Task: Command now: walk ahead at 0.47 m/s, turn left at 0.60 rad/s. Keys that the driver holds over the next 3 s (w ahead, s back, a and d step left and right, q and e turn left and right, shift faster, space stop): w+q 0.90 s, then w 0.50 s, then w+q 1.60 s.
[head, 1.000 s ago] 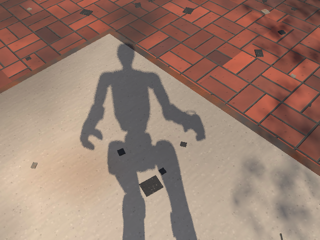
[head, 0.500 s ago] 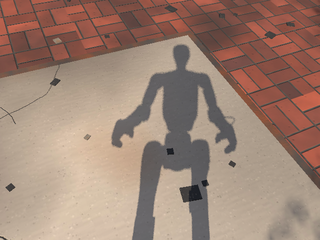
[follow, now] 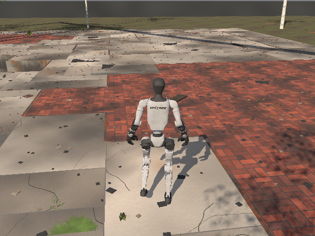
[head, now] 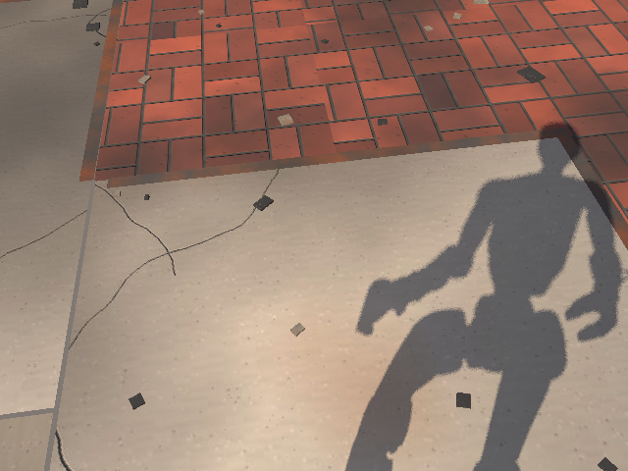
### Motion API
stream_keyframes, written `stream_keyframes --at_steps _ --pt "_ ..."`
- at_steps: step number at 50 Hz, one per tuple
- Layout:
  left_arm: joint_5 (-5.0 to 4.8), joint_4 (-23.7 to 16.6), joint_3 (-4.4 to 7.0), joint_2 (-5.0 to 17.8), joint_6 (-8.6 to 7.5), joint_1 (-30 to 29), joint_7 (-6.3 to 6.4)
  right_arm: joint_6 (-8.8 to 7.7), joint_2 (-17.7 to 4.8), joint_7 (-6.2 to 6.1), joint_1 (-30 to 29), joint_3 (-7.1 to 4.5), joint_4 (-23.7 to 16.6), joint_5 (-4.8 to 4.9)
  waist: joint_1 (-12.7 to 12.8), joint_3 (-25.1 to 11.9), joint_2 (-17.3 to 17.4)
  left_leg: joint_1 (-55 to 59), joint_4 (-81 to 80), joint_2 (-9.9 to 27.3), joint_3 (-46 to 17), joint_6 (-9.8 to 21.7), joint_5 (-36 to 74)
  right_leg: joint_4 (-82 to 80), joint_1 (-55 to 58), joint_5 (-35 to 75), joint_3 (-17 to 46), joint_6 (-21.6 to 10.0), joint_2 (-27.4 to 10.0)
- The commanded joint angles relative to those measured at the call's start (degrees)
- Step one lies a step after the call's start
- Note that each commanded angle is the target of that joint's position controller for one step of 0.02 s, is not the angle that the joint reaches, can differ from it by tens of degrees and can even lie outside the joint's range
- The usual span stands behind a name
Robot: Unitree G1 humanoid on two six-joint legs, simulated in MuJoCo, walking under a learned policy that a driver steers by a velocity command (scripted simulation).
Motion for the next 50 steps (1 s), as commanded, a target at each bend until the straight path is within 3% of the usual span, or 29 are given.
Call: stream_keyframes --at_steps 1,6,9,11,13,14,15,16,17,18,19,20,21,22,26,31,33,36,38,39,40,41,42,43,44,45,46,48,50 --pt "-0.09 -1.97 1.62 7.15 -0.95 0.13 0.49 -0.64 -2.40 0.56 -3.63 -0.63 -5.81 -0.19 0.99 2.81 -9.03 -13.94 -0.34 4.47 -1.84 -0.93 4.82 -12.76 6.82 8.71 11.69 -8.59 -15.82" --pt "-0.22 -0.45 1.87 9.54 -0.34 0.13 0.83 -1.26 -0.80 1.83 -10.07 0.39 -7.57 -0.48 2.30 3.95 -7.26 -11.85 -16.22 4.33 1.84 -1.51 16.90 -13.46 7.20 18.24 1.05 -7.77 -14.43" --pt "-0.95 1.07 2.06 11.20 0.24 2.97 1.00 -1.59 0.19 3.15 -15.60 0.93 -9.14 -0.38 4.08 5.43 -6.42 -8.66 -24.99 3.31 5.40 -0.06 19.56 -13.35 9.22 20.24 -2.51 -6.81 -15.27" --pt "-1.56 1.75 2.34 12.47 0.86 3.79 0.99 -1.59 -0.68 3.84 -16.88 0.57 -10.03 -0.15 3.39 5.46 -6.80 -6.58 -28.48 2.05 6.98 1.79 17.23 -11.14 12.56 28.53 -4.41 -5.96 -16.43" --pt "-1.93 1.82 2.87 14.47 1.67 4.01 1.34 -1.24 -3.16 4.01 -14.32 -0.67 -10.03 -0.49 0.59 2.10 -8.82 -0.15 -29.54 -1.84 10.04 4.42 11.51 -3.36 15.85 49.00 -6.64 -4.88 -16.80" --pt "-2.02 1.71 3.08 15.26 2.23 4.00 1.59 -0.97 -5.26 3.93 -9.21 -1.80 -9.00 -0.51 -2.62 -1.20 -9.38 6.63 -30.19 -4.13 11.12 6.11 9.37 4.74 15.93 56.64 -7.54 -4.35 -16.56" --pt "-2.22 1.31 2.83 14.84 2.52 3.35 1.85 -0.66 -7.88 3.37 0.05 -3.48 -6.70 -0.28 -7.91 -5.98 -8.07 20.25 -33.55 -5.99 10.88 8.41 12.79 16.47 10.75 55.77 -8.78 -2.91 -15.26" --pt "-1.00 0.28 1.72 12.20 2.19 4.51 1.96 0.20 -11.41 2.12 8.97 -5.07 -4.70 0.04 -11.55 -10.96 -2.89 37.98 -33.86 -0.91 1.36 11.12 12.27 33.55 -3.23 36.55 -8.35 -0.80 -13.03" --pt "0.95 -3.31 -1.06 3.65 0.83 10.54 0.94 -0.42 -17.68 1.79 5.39 -5.44 -5.61 0.16 -2.55 -16.63 12.75 54.28 -39.41 14.78 -33.15 21.84 1.68 54.26 -27.42 -19.59 -2.97 2.10 -0.93" --pt "-0.94 -4.12 -0.27 9.49 -1.21 4.15 0.16 -1.37 -12.62 2.12 7.73 -4.16 -7.16 -0.23 -7.90 -23.38 6.32 55.68 -47.31 17.38 -44.25 23.25 -5.59 59.75 -32.49 -19.97 9.12 1.45 -0.68" --pt "-2.86 -6.11 0.31 11.53 -2.10 -1.31 -0.17 -2.18 -9.92 2.30 5.71 -3.24 -6.10 -0.79 -7.98 -14.27 3.38 49.49 -48.90 15.60 -35.77 19.98 -1.88 57.92 -36.24 -14.05 9.12 0.60 -3.18" --pt "-2.24 -6.39 -0.16 10.54 -2.64 -2.27 0.11 -2.61 -8.85 2.32 2.27 -2.84 -6.01 -0.52 -5.22 -8.49 -1.77 40.39 -49.13 13.04 -28.84 18.20 4.57 52.55 -34.28 -9.00 8.70 0.25 -5.64" --pt "-0.84 -5.86 -0.01 10.37 -2.68 -2.26 0.47 -2.70 -7.61 2.25 -1.46 -2.41 -6.50 -0.78 -2.79 -5.37 -3.48 32.91 -49.50 10.85 -23.93 17.00 11.44 47.95 -30.90 -6.72 8.53 0.74 -7.14" --pt "-0.29 -5.39 0.28 10.84 -2.10 -1.05 0.44 -2.80 -6.44 2.04 -3.79 -1.87 -7.17 -1.60 -0.76 -4.16 -2.40 27.83 -50.71 9.24 -20.69 16.64 16.67 45.82 -27.21 -5.07 8.96 1.13 -8.26" --pt "0.89 -5.71 -0.31 8.33 0.05 -1.84 0.51 -3.16 -7.08 0.88 -3.80 -1.87 -5.31 -1.17 0.56 -1.26 -1.72 17.49 -53.26 6.73 -14.28 17.04 24.85 36.75 -24.21 -0.45 6.57 4.79 -7.88" --pt "0.46 -8.71 -1.53 5.56 -0.23 -13.84 -0.11 -2.31 -8.51 -0.35 0.09 -2.20 -2.53 -0.61 -3.99 0.90 0.17 13.46 -51.90 2.08 -10.27 12.39 16.82 14.86 -19.02 18.10 5.36 5.75 -3.38" --pt "-0.25 -9.69 -1.30 6.29 -0.61 -16.64 -0.53 -2.12 -8.93 -0.36 2.21 -2.36 -1.26 -0.34 -5.13 1.08 0.81 14.65 -50.75 3.11 -12.88 11.78 13.59 11.03 -17.04 19.71 6.07 5.32 -2.11" --pt "-0.65 -10.06 -0.28 8.46 -1.15 -16.64 -1.01 -1.61 -7.96 -0.58 3.19 -2.17 -0.21 -0.05 -4.38 0.72 2.39 20.75 -45.43 5.29 -18.40 10.87 11.51 7.05 -16.41 14.66 8.23 3.64 -1.78" --pt "-0.82 -9.30 0.56 9.48 -1.56 -12.77 -0.93 -1.12 -7.67 -0.64 2.31 -2.23 -0.11 -0.25 -2.11 0.13 4.35 22.26 -41.63 5.66 -20.71 9.81 13.96 5.64 -11.74 9.26 7.51 1.67 -1.55" --pt "-0.53 -8.14 1.36 10.52 -1.78 -7.66 -0.57 -1.04 -6.16 -0.54 1.82 -1.70 -0.33 -0.40 0.59 -2.37 4.10 21.32 -36.75 3.39 -19.46 8.25 16.81 3.49 -4.09 9.53 6.66 0.02 -1.83" --pt "0.46 -7.52 2.22 12.96 -2.06 0.12 -0.12 -1.21 -2.78 -0.27 1.81 -0.45 -1.16 -0.99 4.06 -9.74 0.27 16.09 -23.12 0.24 -15.86 6.11 13.22 4.91 9.86 8.17 12.97 -3.56 -9.21" --pt "1.39 -6.01 3.44 17.74 -1.41 6.64 0.06 -1.61 0.79 -0.30 9.26 0.74 -2.31 0.20 2.34 -18.60 -15.77 -3.35 -3.29 -8.26 -7.11 1.31 -9.33 1.34 30.70 -2.67 37.13 -12.96 -23.01" --pt "-0.24 -5.54 2.93 14.22 -0.94 7.42 -0.53 -1.83 -3.89 -0.51 10.24 0.21 -2.04 0.85 2.53 -17.77 -18.89 -12.92 6.53 -4.84 -6.76 0.18 -15.30 -3.84 31.17 -17.57 50.58 -14.36 -26.71" --pt "-0.52 -6.30 1.83 10.06 -0.57 4.66 -0.29 -1.50 -7.97 -0.55 4.76 -0.97 -1.88 0.85 3.93 -9.62 -12.21 -15.46 9.80 -2.19 -6.70 -0.44 -9.98 -5.46 24.24 -20.30 42.77 -11.71 -24.22" --pt "-0.09 -6.64 1.30 8.62 -0.06 1.74 -0.06 -1.15 -8.44 -0.64 0.65 -1.21 -2.67 0.11 3.47 -4.67 -8.34 -14.20 9.30 -0.21 -4.20 -0.75 -5.72 -5.91 17.09 -13.97 34.02 -9.63 -21.71" --pt "0.20 -6.20 0.87 7.50 0.18 -0.13 0.05 -1.13 -7.62 -0.53 -1.78 -1.30 -3.43 -0.55 2.55 -0.95 -7.35 -12.96 6.75 1.34 -3.72 -0.86 -2.82 -7.16 11.03 -6.91 27.79 -9.02 -19.18" --pt "0.61 -5.65 0.46 6.53 0.04 -0.62 0.13 -1.05 -6.22 -0.27 -2.13 -1.26 -3.58 -0.56 1.39 0.42 -8.35 -10.41 4.43 2.74 -3.64 -0.62 -0.78 -8.59 7.12 -2.27 23.22 -8.42 -16.92" --pt "0.33 -4.37 0.41 5.98 -0.53 -0.21 -0.07 -0.77 -3.21 0.04 -1.01 -0.63 -3.12 -0.18 0.39 0.71 -9.69 -7.25 0.99 3.17 -2.44 -0.50 0.35 -11.04 3.95 2.83 17.82 -9.07 -14.99" --pt "-0.15 -2.86 0.82 7.19 -1.02 0.81 -0.29 -0.67 -1.51 0.11 -2.64 -0.02 -3.57 -0.56 0.15 1.48 -8.61 -8.21 -4.07 3.27 -2.16 -0.75 1.56 -12.73 3.59 7.92 14.76 -10.60 -15.47"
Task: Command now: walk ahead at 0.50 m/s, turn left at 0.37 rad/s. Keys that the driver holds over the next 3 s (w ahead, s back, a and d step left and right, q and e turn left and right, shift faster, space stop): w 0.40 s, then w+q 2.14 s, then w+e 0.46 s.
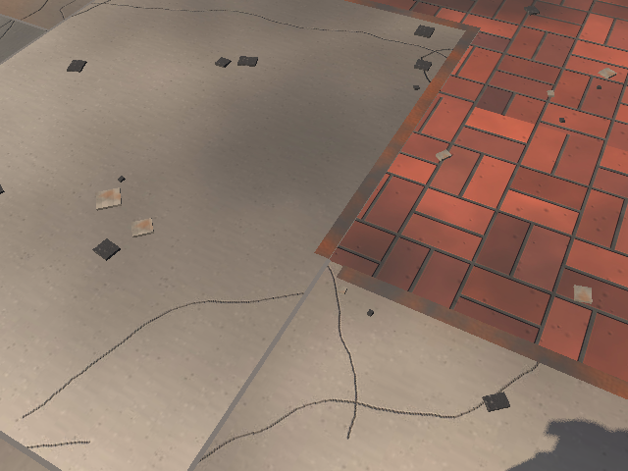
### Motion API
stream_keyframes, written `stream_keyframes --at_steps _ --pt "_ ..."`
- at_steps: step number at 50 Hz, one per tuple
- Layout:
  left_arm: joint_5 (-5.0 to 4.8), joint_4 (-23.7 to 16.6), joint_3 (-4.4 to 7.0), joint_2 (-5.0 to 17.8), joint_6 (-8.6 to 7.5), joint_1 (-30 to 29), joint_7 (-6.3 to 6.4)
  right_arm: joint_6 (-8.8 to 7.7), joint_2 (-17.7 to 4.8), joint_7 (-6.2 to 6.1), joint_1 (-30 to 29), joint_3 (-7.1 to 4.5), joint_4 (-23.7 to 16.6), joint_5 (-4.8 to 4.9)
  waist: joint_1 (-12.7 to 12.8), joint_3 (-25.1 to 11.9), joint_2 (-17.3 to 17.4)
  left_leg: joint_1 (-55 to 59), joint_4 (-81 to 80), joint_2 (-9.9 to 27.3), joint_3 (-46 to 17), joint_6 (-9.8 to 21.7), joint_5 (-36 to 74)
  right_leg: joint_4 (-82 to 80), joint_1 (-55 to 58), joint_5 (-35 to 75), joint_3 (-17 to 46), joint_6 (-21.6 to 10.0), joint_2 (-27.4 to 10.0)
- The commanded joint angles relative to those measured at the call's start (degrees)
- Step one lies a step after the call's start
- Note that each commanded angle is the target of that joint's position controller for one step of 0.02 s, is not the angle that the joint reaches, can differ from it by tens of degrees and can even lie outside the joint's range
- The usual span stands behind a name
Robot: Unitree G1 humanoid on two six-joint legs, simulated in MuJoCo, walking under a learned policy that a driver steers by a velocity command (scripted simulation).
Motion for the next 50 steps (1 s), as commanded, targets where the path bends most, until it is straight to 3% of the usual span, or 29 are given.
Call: stream_keyframes --at_steps 1,6,10,12,13,14,15,16,17,18,19,20,21,22,24,27,30,33,36,38,39,40,41,42,43,44,45,47,50 --pt "-0.49 -1.57 1.96 7.91 -1.26 0.03 -0.09 -0.79 -1.12 0.17 -1.83 -0.08 -4.76 -0.53 -0.43 -0.21 -7.50 -8.40 -6.56 2.95 -2.27 -0.37 3.64 -13.86 6.03 8.21 14.25 -10.71 -15.87" --pt "-1.53 0.77 2.24 10.31 -0.32 1.89 0.07 -2.41 0.26 1.78 -10.43 1.18 -6.10 -0.79 2.03 0.80 -6.53 -4.50 -24.50 2.97 2.33 -0.30 17.16 -14.62 6.92 13.62 6.32 -9.27 -13.76" --pt "-2.22 3.50 2.46 11.98 0.85 6.48 0.10 -2.91 -0.66 2.72 -16.50 1.12 -8.10 -0.13 3.38 2.15 -7.26 -2.33 -31.84 1.48 3.98 1.06 16.44 -13.41 11.42 15.38 6.14 -8.32 -16.29" --pt "-2.56 4.37 2.63 12.81 1.64 6.84 0.33 -3.05 -1.96 3.03 -16.35 0.61 -8.42 -0.28 1.91 1.63 -8.06 0.45 -34.52 0.28 4.85 2.79 12.91 -10.53 14.33 21.83 5.83 -7.36 -17.48" --pt "-2.68 4.53 2.69 13.37 1.97 6.23 0.52 -3.08 -3.16 2.98 -13.30 -0.05 -7.68 -0.54 -0.50 -0.45 -8.37 6.04 -36.32 -1.17 6.05 3.96 12.43 -6.32 14.62 30.33 4.55 -6.46 -16.95" --pt "-2.72 4.63 2.43 13.05 2.25 5.72 0.73 -3.00 -5.09 2.71 -6.19 -1.27 -5.41 -0.81 -4.56 -4.88 -7.66 16.78 -38.63 -2.82 7.42 5.58 14.22 2.21 12.70 37.66 2.01 -5.05 -14.88" --pt "-1.96 4.07 1.59 11.35 2.13 5.72 1.02 -2.68 -8.12 2.05 2.82 -2.73 -2.85 -0.94 -8.60 -10.85 -6.43 31.46 -37.17 -0.17 4.37 7.47 15.10 14.10 4.94 33.03 -0.09 -2.93 -12.33" --pt "-0.56 1.26 -0.49 5.58 1.26 9.00 0.76 -2.21 -14.21 1.26 9.92 -3.99 -2.00 -2.19 -8.58 -19.80 5.51 53.33 -37.48 15.39 -19.92 15.27 9.46 36.61 -17.00 8.82 -2.14 1.06 -5.02" --pt "-0.94 1.78 -0.78 5.54 0.07 9.15 0.60 -2.16 -12.18 1.29 10.39 -3.30 -1.82 -1.09 -8.11 -24.61 10.43 55.23 -45.82 20.90 -37.27 19.38 4.48 47.55 -26.11 -21.52 6.01 1.68 -0.60" --pt "-2.60 0.60 0.70 10.38 -0.60 5.27 0.15 -2.43 -8.83 1.51 7.12 -2.06 -1.70 -0.86 -7.95 -16.20 6.85 49.06 -47.08 18.93 -30.55 17.13 2.35 51.25 -31.72 -19.64 8.39 1.08 -4.11" --pt "-3.12 -0.29 0.66 10.27 -0.90 1.71 0.03 -2.63 -6.94 1.59 3.92 -1.47 -1.82 -0.81 -6.62 -10.07 4.88 41.50 -47.98 16.19 -22.26 15.42 5.28 49.57 -32.10 -14.85 6.97 0.53 -6.62" --pt "-2.26 -0.34 0.66 9.49 -0.86 0.33 0.21 -2.87 -5.37 1.84 0.76 -0.99 -1.67 -1.05 -4.77 -6.13 1.92 34.31 -49.86 13.62 -17.21 14.39 9.26 46.07 -30.43 -10.74 6.33 0.82 -8.28" --pt "-1.30 -0.22 0.97 9.33 -0.43 0.53 0.34 -3.26 -4.03 2.07 -1.37 -0.57 -1.84 -1.40 -2.82 -4.31 2.50 28.88 -51.72 11.53 -14.35 13.81 13.48 43.01 -27.07 -7.62 6.76 1.18 -9.67" --pt "-0.98 0.07 0.84 8.40 0.07 1.66 0.23 -3.44 -3.78 2.16 -2.68 -0.54 -1.90 -1.58 -1.26 -3.82 3.11 25.33 -53.47 10.48 -13.08 14.09 15.61 41.72 -24.13 -5.74 6.86 1.80 -9.95" --pt "-0.47 0.04 0.52 6.68 0.79 1.95 0.27 -4.07 -4.54 1.97 -2.75 -0.93 -1.13 -1.21 0.00 -3.17 2.00 21.71 -55.73 9.77 -10.75 15.44 19.54 38.34 -22.37 -3.59 6.31 3.30 -9.62" --pt "0.05 -2.32 0.05 5.61 0.86 -5.02 0.44 -4.14 -6.10 0.95 -1.00 -1.56 0.55 -0.93 -1.24 -0.23 0.43 20.10 -57.26 8.14 -7.53 15.15 20.24 26.60 -24.15 4.77 6.33 4.93 -8.74" --pt "-0.28 -4.01 -0.57 4.44 0.15 -12.11 -0.22 -3.59 -7.73 0.11 2.12 -2.12 2.14 -0.56 -3.74 0.75 0.35 18.89 -56.50 6.41 -5.56 13.04 17.59 14.11 -20.03 14.27 5.93 5.30 -5.95" --pt "-1.01 -5.49 -0.38 5.63 -0.37 -16.47 -0.90 -3.19 -8.65 -0.22 5.45 -2.46 3.76 0.15 -4.87 1.07 0.49 20.49 -54.20 8.00 -8.26 12.19 13.93 8.99 -17.20 16.22 7.22 4.79 -4.56" --pt "-1.06 -5.64 0.46 7.99 -0.90 -15.80 -1.16 -2.55 -8.72 -0.61 6.06 -2.69 4.46 0.08 -3.51 0.56 1.84 24.02 -49.53 9.76 -12.06 10.56 12.78 5.97 -14.12 11.50 8.28 3.06 -4.25" --pt "-0.96 -3.98 1.48 9.52 -1.24 -9.60 -0.84 -1.87 -7.47 -0.64 5.90 -2.36 4.51 -0.31 -0.19 -2.27 2.45 23.52 -42.57 7.62 -12.27 8.76 16.74 3.51 -4.55 7.47 6.23 1.03 -3.34" --pt "-0.36 -2.83 2.48 11.80 -1.46 -2.63 -0.39 -1.80 -4.82 -0.48 6.01 -1.37 3.98 -0.79 3.07 -8.13 0.57 19.75 -31.70 3.78 -9.94 6.87 16.03 4.21 7.19 7.13 8.60 -1.32 -6.90" --pt "0.62 -2.18 3.70 16.47 -1.21 4.66 0.08 -2.16 -0.42 -0.44 10.06 -0.03 2.26 -0.83 3.80 -17.92 -10.56 4.10 -11.78 -3.16 -3.48 3.08 2.09 3.95 27.57 1.39 24.90 -7.08 -19.69" --pt "0.11 -1.07 3.70 15.87 -0.42 7.14 -0.40 -2.84 -0.57 -0.47 12.99 0.26 1.24 0.39 2.73 -21.77 -23.04 -8.68 2.00 -5.13 -3.02 1.52 -16.10 -4.20 33.35 -13.08 45.94 -12.10 -26.33" --pt "-0.44 -1.77 2.38 10.93 -0.23 4.23 -0.40 -2.69 -6.20 -0.51 10.01 -1.25 1.97 1.36 3.24 -14.16 -15.06 -13.22 7.85 -1.74 -5.51 1.38 -12.40 -6.47 27.36 -20.42 42.32 -10.33 -24.92" --pt "-0.55 -2.11 1.77 8.69 0.03 1.34 -0.23 -2.32 -7.35 -0.52 5.68 -1.66 1.24 1.15 2.91 -8.45 -10.89 -13.63 8.23 0.42 -3.61 1.36 -7.82 -6.97 20.61 -16.99 33.67 -8.49 -23.03" --pt "-0.24 -1.95 1.34 7.28 0.09 -1.65 -0.24 -1.98 -6.57 -0.54 3.86 -1.68 0.95 0.60 1.47 -4.81 -8.51 -11.67 6.06 2.23 -2.77 1.09 -3.89 -8.37 14.02 -10.43 27.16 -7.83 -20.49" --pt "0.10 -1.68 1.01 5.85 -0.03 -3.52 -0.14 -1.51 -5.64 -0.46 3.21 -1.88 0.85 0.25 0.17 -2.74 -9.26 -9.70 3.50 3.93 -2.93 1.00 -1.18 -9.80 9.73 -5.37 22.23 -7.45 -18.68" --pt "0.22 -0.97 1.26 5.75 -0.60 -4.85 0.03 -0.48 -3.21 -0.13 3.46 -1.61 0.77 0.36 -1.04 -1.39 -10.17 -6.12 1.48 5.20 -1.76 0.59 1.64 -12.69 5.07 1.00 15.33 -7.61 -17.06" --pt "-0.04 0.53 2.14 7.62 -1.25 -4.02 0.29 0.16 -1.76 -0.04 0.44 -1.27 -1.09 -0.09 -1.06 -0.16 -7.62 -8.58 -3.92 5.81 -1.72 -0.22 6.42 -14.78 5.43 8.41 9.19 -9.01 -17.65"
Over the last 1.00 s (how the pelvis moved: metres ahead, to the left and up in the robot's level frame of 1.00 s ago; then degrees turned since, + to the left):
0.56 0.13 0.00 35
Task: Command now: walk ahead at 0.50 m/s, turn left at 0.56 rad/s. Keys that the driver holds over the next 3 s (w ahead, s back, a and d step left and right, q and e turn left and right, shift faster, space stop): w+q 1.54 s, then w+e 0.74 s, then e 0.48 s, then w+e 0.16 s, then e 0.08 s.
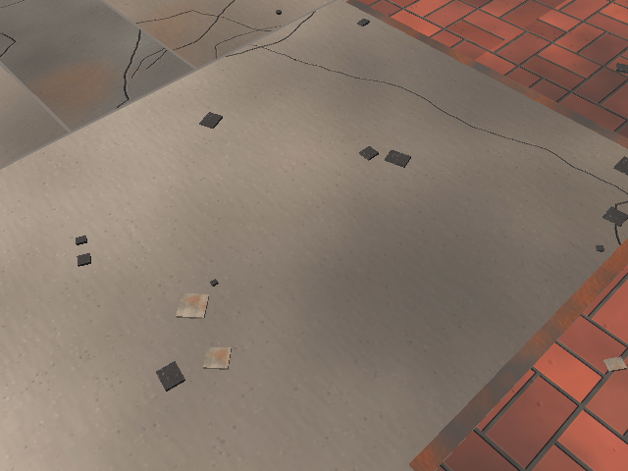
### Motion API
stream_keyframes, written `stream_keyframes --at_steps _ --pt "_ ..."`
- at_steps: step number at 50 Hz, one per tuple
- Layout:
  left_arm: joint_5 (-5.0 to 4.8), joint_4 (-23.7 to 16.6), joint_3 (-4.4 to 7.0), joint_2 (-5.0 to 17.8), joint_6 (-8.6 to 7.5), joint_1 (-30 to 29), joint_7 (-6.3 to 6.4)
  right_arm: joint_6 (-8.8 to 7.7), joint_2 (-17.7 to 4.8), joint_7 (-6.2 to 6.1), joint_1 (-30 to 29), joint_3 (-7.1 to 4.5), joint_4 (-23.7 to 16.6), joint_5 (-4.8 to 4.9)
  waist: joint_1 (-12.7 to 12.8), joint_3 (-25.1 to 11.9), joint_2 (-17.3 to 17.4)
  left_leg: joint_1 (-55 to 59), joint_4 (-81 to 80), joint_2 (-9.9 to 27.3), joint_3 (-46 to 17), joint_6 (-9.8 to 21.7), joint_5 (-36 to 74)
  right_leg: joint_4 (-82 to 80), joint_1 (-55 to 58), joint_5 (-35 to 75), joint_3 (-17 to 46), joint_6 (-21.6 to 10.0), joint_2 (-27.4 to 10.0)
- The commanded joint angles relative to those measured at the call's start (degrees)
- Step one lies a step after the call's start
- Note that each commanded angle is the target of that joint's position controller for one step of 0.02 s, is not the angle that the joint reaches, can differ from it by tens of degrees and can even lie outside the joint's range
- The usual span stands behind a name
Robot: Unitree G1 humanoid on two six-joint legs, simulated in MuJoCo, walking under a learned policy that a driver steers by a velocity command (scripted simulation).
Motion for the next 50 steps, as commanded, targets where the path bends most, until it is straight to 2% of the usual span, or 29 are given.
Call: stream_keyframes --at_steps 1,5,10,12,13,14,15,16,17,18,19,20,21,22,24,29,31,34,37,38,39,40,41,42,43,44,45,47,50 --pt "-0.12 -2.72 2.25 8.30 -1.31 -2.49 0.44 -0.13 -1.50 0.27 -0.63 -0.33 -4.81 -0.36 -0.65 -0.19 -7.03 -6.70 -4.94 3.35 -2.75 -0.66 6.45 -12.99 4.48 9.68 10.10 -9.40 -16.58" --pt "-0.46 -1.84 2.77 10.07 -0.53 -1.56 0.91 -0.81 -0.32 1.88 -6.97 0.35 -6.71 -0.29 1.44 1.23 -6.05 -4.18 -18.03 2.52 0.87 -0.12 16.39 -13.47 6.10 13.09 1.99 -8.05 -15.24" --pt "-1.94 -0.04 3.71 12.61 1.13 1.71 1.03 -0.57 -0.96 3.38 -13.55 0.34 -10.08 -0.25 2.69 3.42 -5.70 -3.30 -26.37 1.03 4.42 2.36 13.38 -11.04 13.18 17.39 -2.18 -6.36 -17.54" --pt "-2.57 0.00 4.26 14.27 1.90 1.31 1.21 -0.26 -2.76 3.57 -12.04 -0.55 -10.56 -0.56 0.53 1.21 -7.09 1.70 -27.48 -1.97 7.25 4.51 7.63 -4.53 15.62 33.91 -4.24 -5.21 -17.67" --pt "-2.89 -0.12 4.50 15.00 2.34 0.97 1.34 -0.03 -4.36 3.50 -8.18 -1.47 -9.88 -0.64 -2.06 -1.61 -7.71 7.53 -27.90 -4.29 8.91 5.90 5.23 2.37 15.68 42.75 -5.39 -4.52 -17.17" --pt "-3.15 -0.39 4.32 14.67 2.78 0.10 1.49 0.14 -6.69 3.14 0.11 -3.00 -7.65 -0.47 -6.96 -5.89 -6.69 19.09 -31.26 -7.12 10.11 7.86 7.63 13.60 12.29 45.88 -7.30 -3.02 -15.37" --pt "-1.94 -0.94 3.38 12.48 2.66 1.03 1.73 0.71 -10.87 2.11 10.70 -5.12 -4.57 -0.12 -11.47 -11.19 -2.66 36.93 -32.45 -5.58 4.17 10.47 8.41 30.00 -0.11 33.88 -7.52 -0.44 -13.12" --pt "0.99 -4.56 0.49 3.71 1.50 6.06 1.03 0.37 -18.14 1.43 9.09 -6.04 -4.82 0.72 -4.26 -14.55 14.44 55.16 -36.29 9.87 -27.01 20.49 0.23 51.05 -27.08 -19.06 -4.74 3.42 -2.46" --pt "-0.90 -5.30 0.53 6.77 -0.73 1.29 0.43 -0.91 -14.13 1.87 10.15 -4.53 -7.31 0.16 -7.67 -23.33 8.26 57.89 -46.28 14.92 -44.72 24.31 -10.93 58.70 -33.88 -24.66 9.75 2.96 0.29" --pt "-3.29 -7.13 1.55 10.79 -1.97 -5.17 0.03 -2.02 -10.35 2.24 8.33 -3.30 -6.50 -0.50 -8.86 -14.96 3.78 52.91 -48.26 13.60 -37.24 20.78 -6.69 58.14 -38.65 -18.62 10.83 1.54 -2.44" --pt "-2.95 -7.37 1.23 9.96 -2.68 -5.73 0.23 -2.59 -9.01 2.25 5.41 -2.80 -6.43 -0.53 -6.44 -10.34 0.82 45.20 -47.95 11.39 -30.57 18.85 -1.39 53.27 -36.79 -13.47 10.82 0.70 -4.81" --pt "-1.34 -6.49 1.39 9.95 -2.79 -5.27 0.65 -2.66 -7.14 2.12 1.27 -2.16 -6.93 -0.53 -3.88 -7.12 -1.46 37.55 -48.05 9.04 -24.92 17.26 5.08 48.26 -32.84 -10.32 11.04 1.12 -6.65" --pt "-0.59 -6.04 1.75 10.40 -2.33 -3.98 0.66 -2.73 -5.86 1.84 -1.34 -1.60 -7.78 -1.18 -1.76 -6.02 -0.20 32.21 -49.04 7.34 -21.47 16.69 10.22 45.14 -28.60 -7.88 11.61 1.49 -7.79" --pt "-0.37 -5.94 1.89 10.33 -1.65 -3.33 0.52 -2.75 -5.65 1.62 -2.44 -1.46 -8.25 -1.50 -0.78 -5.42 0.38 29.02 -50.22 6.42 -20.16 16.67 12.94 43.30 -26.18 -6.66 11.46 2.11 -7.85" --pt "0.22 -6.01 1.63 8.70 -0.58 -3.45 0.48 -3.03 -6.41 1.01 -2.03 -1.63 -7.76 -1.18 -0.23 -4.38 -0.56 24.69 -51.27 5.29 -16.75 17.10 18.53 38.75 -24.70 -4.27 10.16 3.91 -7.15" --pt "0.06 -8.98 0.40 5.44 -0.23 -13.72 0.19 -2.62 -7.96 -0.45 2.15 -2.06 -5.40 -0.71 -3.72 -0.89 0.68 19.77 -51.11 0.76 -11.38 13.54 14.75 18.42 -22.30 12.89 9.42 6.02 -3.44" --pt "-0.44 -10.12 0.22 5.26 -0.56 -17.21 -0.28 -2.44 -8.36 -0.59 4.18 -2.21 -4.29 -0.49 -5.18 -0.35 0.99 19.17 -50.58 0.82 -12.30 12.43 12.00 13.26 -19.53 16.63 9.31 5.75 -1.92" --pt "-0.90 -11.29 0.70 6.77 -1.16 -19.32 -0.92 -2.01 -7.69 -0.72 6.34 -2.11 -2.86 -0.07 -5.67 -0.33 1.60 23.51 -46.40 2.53 -16.51 11.78 9.99 8.96 -19.00 15.41 11.11 4.48 -1.25" --pt "-1.03 -11.02 1.53 8.41 -1.84 -16.75 -1.15 -1.28 -7.59 -1.03 6.05 -2.25 -2.48 -0.18 -3.92 -1.05 3.96 27.38 -41.11 3.90 -20.83 10.72 12.87 7.19 -15.55 7.70 11.21 2.34 -0.73" --pt "-0.95 -10.02 2.05 8.96 -2.10 -12.87 -0.92 -1.04 -6.95 -0.98 5.23 -2.05 -2.64 -0.21 -1.77 -2.36 4.55 26.98 -38.21 2.81 -20.89 9.82 15.39 5.29 -10.21 7.12 9.98 1.12 -0.28" --pt "-0.39 -8.81 2.96 10.69 -2.41 -6.74 -0.52 -1.06 -4.86 -0.77 4.77 -1.26 -3.09 -0.49 1.27 -6.89 3.62 24.79 -30.38 -0.31 -18.69 8.00 18.00 4.68 0.27 7.62 10.86 -1.04 -2.33" --pt "0.33 -8.11 3.76 13.86 -2.41 2.29 -0.01 -1.16 -1.69 -0.62 5.44 -0.01 -4.26 -1.56 4.47 -15.77 -2.97 16.98 -14.09 -4.17 -13.80 5.65 8.32 6.21 16.07 5.15 20.62 -4.52 -12.28" --pt "0.63 -6.05 4.58 16.85 -1.59 6.20 -0.42 -1.59 0.51 -0.60 13.35 0.71 -5.55 0.55 0.62 -21.87 -23.17 -3.30 3.15 -11.08 -7.84 1.92 -18.25 -0.45 32.20 -9.53 48.01 -13.20 -23.91" --pt "-0.82 -7.15 3.32 11.15 -1.29 4.43 -0.69 -1.57 -5.67 -0.82 12.27 -0.28 -3.85 1.01 1.70 -16.92 -15.93 -9.74 10.17 -6.10 -9.20 1.08 -16.23 -3.16 29.32 -21.34 50.53 -11.82 -24.10" --pt "-0.94 -7.64 2.54 8.18 -0.86 2.13 -0.32 -1.32 -8.42 -0.74 5.84 -1.10 -4.55 0.58 3.17 -9.78 -10.49 -11.19 11.34 -4.27 -7.44 0.63 -10.81 -4.01 22.33 -19.49 41.20 -9.49 -21.82" --pt "-0.35 -7.85 2.15 7.57 -0.48 -0.60 -0.17 -1.10 -7.97 -0.83 2.89 -1.16 -5.05 -0.01 2.19 -5.79 -6.45 -9.26 10.25 -2.35 -5.59 0.24 -6.83 -4.98 15.37 -12.08 34.16 -8.36 -19.56" --pt "-0.09 -7.28 1.88 6.64 -0.30 -1.98 -0.01 -1.15 -7.07 -0.64 0.84 -1.28 -5.70 -0.56 1.36 -2.69 -6.08 -8.25 7.69 -0.74 -5.43 0.13 -4.23 -6.20 10.32 -5.87 29.09 -8.30 -17.62" --pt "0.14 -6.49 1.66 5.82 -0.70 -2.65 0.27 -0.70 -4.58 -0.07 1.64 -1.07 -5.84 0.14 -0.22 -1.78 -8.95 -4.36 4.56 1.40 -4.26 0.22 -1.97 -9.00 5.50 -0.22 21.65 -7.88 -15.19" --pt "-0.55 -4.88 2.32 7.42 -1.28 -1.82 0.34 -0.05 -2.10 0.16 -0.98 -0.39 -7.40 -0.12 -0.26 -0.46 -7.81 -6.66 -0.67 2.57 -2.97 -0.44 0.47 -11.72 4.67 6.27 15.43 -9.49 -15.82"
Over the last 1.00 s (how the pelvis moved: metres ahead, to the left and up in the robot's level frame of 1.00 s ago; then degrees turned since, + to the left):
0.54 0.04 0.00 19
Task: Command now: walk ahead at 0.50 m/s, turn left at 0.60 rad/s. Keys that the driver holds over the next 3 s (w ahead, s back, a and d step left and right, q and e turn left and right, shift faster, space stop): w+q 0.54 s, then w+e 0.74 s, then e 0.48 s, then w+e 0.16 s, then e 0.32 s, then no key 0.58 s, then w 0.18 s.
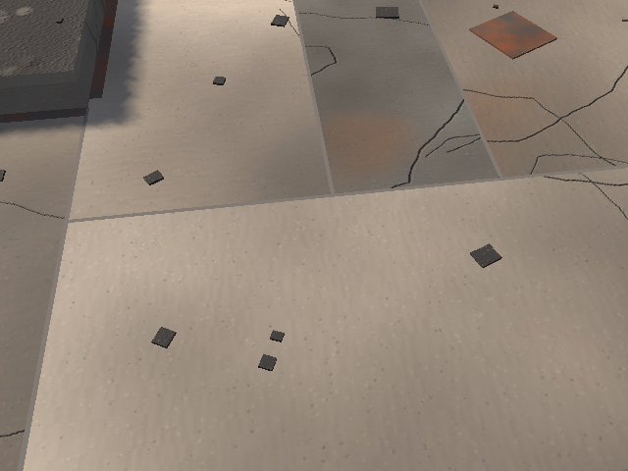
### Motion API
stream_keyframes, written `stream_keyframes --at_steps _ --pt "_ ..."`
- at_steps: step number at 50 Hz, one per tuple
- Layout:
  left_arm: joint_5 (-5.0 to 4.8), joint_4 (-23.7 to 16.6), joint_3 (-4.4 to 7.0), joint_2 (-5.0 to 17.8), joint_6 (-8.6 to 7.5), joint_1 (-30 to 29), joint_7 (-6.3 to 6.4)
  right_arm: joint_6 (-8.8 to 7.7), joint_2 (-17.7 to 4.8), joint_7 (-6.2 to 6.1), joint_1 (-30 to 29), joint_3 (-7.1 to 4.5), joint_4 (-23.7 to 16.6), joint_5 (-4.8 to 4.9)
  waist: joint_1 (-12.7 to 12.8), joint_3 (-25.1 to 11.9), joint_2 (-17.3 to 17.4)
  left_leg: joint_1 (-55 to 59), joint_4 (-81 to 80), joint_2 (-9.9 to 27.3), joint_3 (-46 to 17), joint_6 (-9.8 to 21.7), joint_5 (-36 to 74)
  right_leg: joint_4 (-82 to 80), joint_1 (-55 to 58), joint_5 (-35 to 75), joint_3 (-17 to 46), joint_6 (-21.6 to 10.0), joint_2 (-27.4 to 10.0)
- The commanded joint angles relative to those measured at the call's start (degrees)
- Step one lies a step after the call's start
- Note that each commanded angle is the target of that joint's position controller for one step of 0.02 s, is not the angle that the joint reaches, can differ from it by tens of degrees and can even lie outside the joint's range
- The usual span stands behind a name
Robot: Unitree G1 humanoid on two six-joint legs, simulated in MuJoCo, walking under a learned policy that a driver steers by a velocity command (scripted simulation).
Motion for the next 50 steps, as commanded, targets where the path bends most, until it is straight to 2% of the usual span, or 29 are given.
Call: stream_keyframes --at_steps 1,6,9,11,13,14,15,16,17,18,19,20,21,22,25,27,30,33,36,39,41,42,43,44,45,46,47,48,50 --pt "-0.30 -2.40 2.17 8.33 -1.14 -1.22 0.31 -0.39 -1.84 0.30 -1.97 -0.38 -5.43 -0.30 -0.04 -0.64 -7.22 -9.20 -4.58 4.03 -2.12 -0.75 4.61 -13.02 6.28 8.61 12.35 -9.76 -17.28" --pt "-0.51 -1.10 2.61 10.33 -0.25 -0.47 0.67 -1.34 -0.75 2.03 -8.78 0.36 -6.77 -0.26 2.18 0.61 -6.09 -6.27 -20.04 3.15 1.82 -0.27 18.35 -13.43 8.00 15.02 1.49 -7.74 -15.35" --pt "-1.25 0.20 3.01 11.83 0.60 2.08 0.80 -1.35 -0.62 3.05 -13.39 0.55 -8.56 -0.08 3.43 2.09 -5.94 -4.97 -26.11 2.23 4.21 0.96 18.76 -12.85 11.31 16.17 -1.51 -6.67 -16.58" --pt "-1.95 0.71 3.41 13.08 1.32 2.53 0.84 -1.19 -1.65 3.56 -14.30 0.11 -9.58 -0.18 2.55 2.20 -6.36 -3.50 -28.56 0.91 5.74 2.64 14.73 -10.11 14.51 23.55 -3.17 -5.75 -17.71" --pt "-2.55 0.60 3.97 14.96 2.10 2.19 1.18 -0.75 -4.08 3.62 -10.72 -1.18 -9.39 -0.59 -0.66 -1.24 -8.13 3.76 -29.35 -2.91 8.88 5.11 8.71 -1.38 16.55 42.41 -5.40 -4.55 -17.71" --pt "-2.85 0.38 4.02 15.25 2.59 1.49 1.37 -0.52 -6.16 3.44 -3.99 -2.47 -7.76 -0.56 -4.84 -4.89 -7.75 12.82 -31.50 -5.43 10.23 6.91 8.85 8.23 14.88 48.08 -7.01 -3.51 -16.67" --pt "-2.49 0.07 3.33 13.67 2.68 1.71 1.65 -0.09 -9.56 2.64 6.29 -4.47 -4.76 -0.31 -9.91 -9.96 -5.77 28.64 -33.94 -6.91 8.71 9.21 11.34 21.86 6.75 43.48 -8.12 -1.45 -14.56" --pt "0.35 -1.84 1.27 7.41 2.32 4.47 1.48 0.36 -15.16 1.39 10.98 -5.77 -3.53 0.25 -8.38 -14.15 7.06 46.58 -35.01 5.62 -12.35 14.69 9.38 42.04 -13.71 4.52 -8.19 1.58 -9.17" --pt "0.18 -4.86 -0.28 5.00 0.41 5.03 0.93 -0.85 -17.28 1.86 8.66 -5.28 -6.17 0.16 -5.01 -23.55 12.84 55.80 -45.42 15.94 -44.05 24.69 -4.85 56.43 -29.25 -24.91 4.38 3.03 0.72" --pt "-2.05 -5.79 1.10 10.85 -1.08 -1.87 0.27 -1.92 -11.62 2.40 8.15 -3.67 -6.03 -0.24 -8.46 -19.62 4.42 53.52 -48.99 14.91 -39.87 21.16 -5.84 58.09 -35.40 -20.45 10.52 2.08 -2.71" --pt "-2.89 -6.79 0.96 10.89 -2.03 -4.22 -0.01 -2.65 -9.74 2.44 6.28 -2.96 -5.48 -0.52 -7.18 -12.35 3.37 46.09 -49.25 12.95 -31.79 19.07 -1.80 54.36 -36.24 -15.16 9.67 0.90 -4.81" --pt "-1.68 -5.91 0.85 10.09 -2.38 -3.99 0.45 -2.93 -8.42 2.37 2.47 -2.49 -5.63 -0.49 -4.33 -8.52 -1.51 37.86 -49.15 10.32 -25.82 17.12 4.37 49.32 -32.73 -11.00 9.78 1.04 -7.17" --pt "-0.41 -5.40 1.24 10.59 -2.13 -3.32 0.71 -3.01 -6.80 2.18 -0.56 -1.92 -6.16 -0.78 -2.26 -6.50 -0.94 31.87 -49.77 8.35 -21.52 16.22 10.69 44.94 -28.92 -8.40 10.01 1.57 -8.49" --pt "-0.11 -5.17 1.40 10.68 -1.49 -2.42 0.54 -3.00 -6.24 1.91 -2.21 -1.59 -6.85 -1.37 -0.77 -5.83 0.54 27.84 -51.00 7.18 -19.74 16.12 14.15 43.50 -25.79 -6.61 10.17 2.07 -9.04" --pt "0.61 -5.23 1.02 8.59 0.03 -2.94 0.54 -3.38 -6.95 0.95 -1.73 -1.75 -5.88 -1.16 -0.13 -4.52 -0.12 21.57 -52.61 5.43 -15.22 16.82 21.65 37.22 -23.69 -2.68 8.56 4.71 -8.08" --pt "0.65 -6.60 0.53 7.26 0.36 -7.38 0.60 -3.26 -7.85 0.17 0.03 -1.98 -4.75 -1.05 -1.45 -2.72 -0.16 19.84 -52.77 3.89 -12.97 15.82 21.58 29.59 -24.71 3.87 8.24 6.03 -6.96" --pt "0.04 -6.62 -0.54 5.06 -0.01 -11.56 -0.30 -3.25 -6.58 -0.23 1.68 -1.26 -2.78 -1.12 -4.04 -1.93 1.71 18.86 -53.05 1.87 -7.64 12.71 17.68 16.66 -20.24 16.74 6.84 6.00 -5.77" --pt "-0.96 -7.75 -0.71 5.54 -0.48 -15.90 -1.15 -3.65 -7.34 0.02 5.18 -1.17 -0.26 -1.06 -6.47 0.19 1.68 21.93 -53.21 4.66 -8.38 12.37 14.50 12.06 -20.17 20.84 6.60 4.19 -5.48" --pt "-1.20 -9.17 -0.56 6.61 -0.72 -18.18 -2.05 -3.24 -7.75 0.09 7.47 -1.26 1.94 -1.20 -7.17 1.84 1.34 31.60 -50.62 8.84 -9.32 11.99 19.47 9.63 -26.53 14.38 6.73 1.00 -5.32" --pt "-1.23 -9.06 -0.24 7.41 -0.72 -14.76 -2.80 -2.53 -8.58 -0.27 6.43 -1.52 2.91 -1.23 -4.86 0.29 2.07 36.83 -45.79 9.86 -6.92 9.89 34.85 8.45 -23.50 6.30 5.07 -2.19 -3.31" --pt "-0.89 -6.04 1.55 10.33 -0.55 -2.96 -2.42 -1.93 -8.67 -0.65 4.20 -1.26 2.36 -1.65 1.59 -8.13 1.20 34.72 -31.25 6.05 -1.73 7.41 54.30 7.38 -5.88 7.90 2.09 -5.17 0.80" --pt "-0.77 -4.78 2.40 13.41 -0.32 5.86 -2.11 -1.93 -7.23 -1.10 4.53 -0.44 1.00 -2.68 4.79 -15.28 -3.26 24.48 -16.08 3.58 0.47 5.32 42.94 8.74 10.41 11.71 12.70 -8.46 -6.44" --pt "-0.94 -4.15 3.59 17.83 -0.11 9.38 -2.27 -3.03 -2.11 -0.46 11.83 0.98 0.24 -2.76 1.30 -21.33 -17.95 1.00 5.50 -7.45 2.60 -0.24 2.44 3.71 30.24 1.20 41.77 -19.01 -19.18" --pt "-2.20 -3.90 2.36 12.55 0.15 10.30 -2.33 -4.39 -5.02 0.16 8.58 0.97 0.19 -2.31 3.64 -21.63 -14.82 -7.64 10.62 -7.24 -4.00 -0.13 -11.40 -3.78 33.51 -9.90 51.81 -18.50 -20.12" --pt "-1.80 -4.82 1.78 10.68 0.48 6.72 -1.85 -5.47 -7.59 0.87 2.30 0.26 -1.53 -0.42 4.18 -13.00 -10.62 -11.93 11.21 -4.13 -4.55 0.44 -7.34 -5.00 27.14 -11.24 44.60 -16.11 -19.07" --pt "-1.04 -5.75 1.67 10.37 0.79 4.14 -1.55 -6.23 -7.02 0.92 -1.87 0.59 -2.49 -0.55 3.56 -8.28 -4.65 -11.03 8.22 -2.12 -3.40 0.89 -3.79 -5.78 19.50 -7.07 38.78 -14.65 -16.71" --pt "-0.76 -6.16 1.45 9.83 0.93 2.30 -1.39 -6.64 -6.59 0.82 -3.71 0.46 -3.09 -1.61 1.95 -4.35 -2.30 -10.11 3.67 -0.65 -2.62 0.55 -1.56 -6.60 12.96 -0.27 34.60 -14.53 -14.90" --pt "-0.33 -6.62 1.08 9.02 0.81 1.47 -1.12 -6.58 -6.35 0.65 -3.04 0.25 -3.16 -2.44 0.13 -4.17 -3.32 -6.63 0.11 0.64 -2.71 0.23 0.42 -7.39 9.37 5.42 31.54 -14.09 -12.97" --pt "-0.72 -7.09 1.10 8.91 0.98 1.02 -0.69 -5.99 -5.10 0.49 -1.49 0.38 -3.02 -2.87 -1.42 -4.21 -5.85 -4.20 -4.77 0.96 -1.82 -1.41 1.02 -8.59 5.99 11.68 28.23 -14.53 -11.13"
Over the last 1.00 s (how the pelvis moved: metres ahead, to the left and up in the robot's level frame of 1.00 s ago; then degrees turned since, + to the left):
0.54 0.14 0.00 36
